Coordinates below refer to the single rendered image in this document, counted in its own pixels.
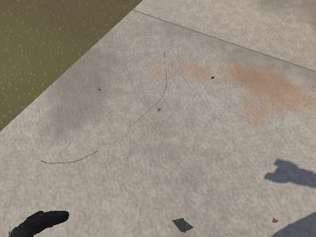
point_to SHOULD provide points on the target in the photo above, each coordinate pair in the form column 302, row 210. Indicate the robot left hand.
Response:
column 38, row 221

